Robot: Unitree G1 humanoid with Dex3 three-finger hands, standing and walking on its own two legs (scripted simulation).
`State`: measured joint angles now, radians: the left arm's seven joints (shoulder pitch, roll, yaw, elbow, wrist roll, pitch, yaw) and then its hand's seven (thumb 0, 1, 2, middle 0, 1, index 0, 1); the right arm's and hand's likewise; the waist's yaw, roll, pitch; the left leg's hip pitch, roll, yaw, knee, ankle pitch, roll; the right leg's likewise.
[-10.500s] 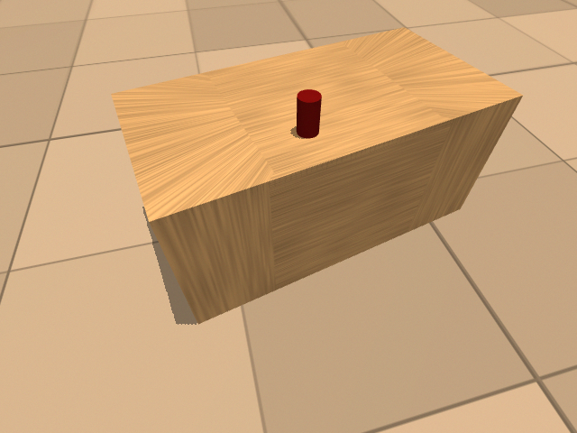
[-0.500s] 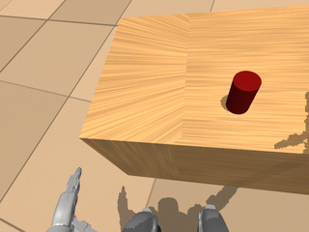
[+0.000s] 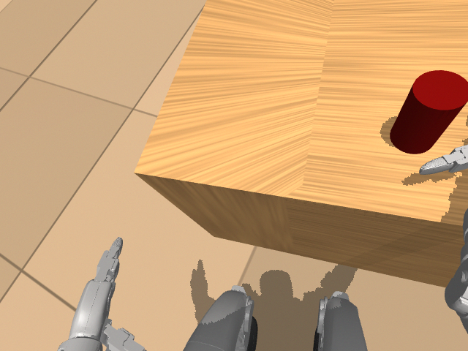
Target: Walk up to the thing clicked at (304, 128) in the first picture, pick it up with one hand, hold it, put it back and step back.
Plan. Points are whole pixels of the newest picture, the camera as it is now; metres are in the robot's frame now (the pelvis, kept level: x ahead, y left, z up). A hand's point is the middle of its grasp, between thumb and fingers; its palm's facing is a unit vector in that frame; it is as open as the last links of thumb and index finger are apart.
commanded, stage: close in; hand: right
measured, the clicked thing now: (424, 116) +0.50 -0.22 +0.01
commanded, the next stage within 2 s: rest palm in 0.16 s
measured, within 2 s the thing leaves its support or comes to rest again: leaves its support in 1.66 s
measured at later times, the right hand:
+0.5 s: hand (421, 128) +0.48 -0.22 +0.00, palm faces +0.24 +0.97 +0.01, open 17.4 cm
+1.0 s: hand (422, 116) +0.50 -0.22 +0.01, palm faces +0.24 +0.97 +0.00, open 14.7 cm
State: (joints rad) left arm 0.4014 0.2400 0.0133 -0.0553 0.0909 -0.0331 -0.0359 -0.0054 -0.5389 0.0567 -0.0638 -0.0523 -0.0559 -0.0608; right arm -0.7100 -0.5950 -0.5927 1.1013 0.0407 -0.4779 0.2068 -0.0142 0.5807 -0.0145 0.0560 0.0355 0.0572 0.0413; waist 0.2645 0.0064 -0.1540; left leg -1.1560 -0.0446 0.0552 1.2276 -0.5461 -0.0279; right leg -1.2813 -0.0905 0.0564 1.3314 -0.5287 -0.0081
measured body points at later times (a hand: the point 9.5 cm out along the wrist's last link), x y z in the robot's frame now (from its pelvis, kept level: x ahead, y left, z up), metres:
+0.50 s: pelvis +0.00 +0.01 +0.00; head +0.14 -0.05 +0.42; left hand +0.16 +0.28 +0.04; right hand +0.47 -0.27 +0.01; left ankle +0.02 +0.15 -0.61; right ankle +0.04 -0.11 -0.61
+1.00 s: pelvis +0.00 +0.01 +0.00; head +0.15 -0.05 +0.42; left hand +0.16 +0.27 +0.02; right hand +0.48 -0.27 +0.02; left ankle +0.02 +0.15 -0.61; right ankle +0.04 -0.11 -0.61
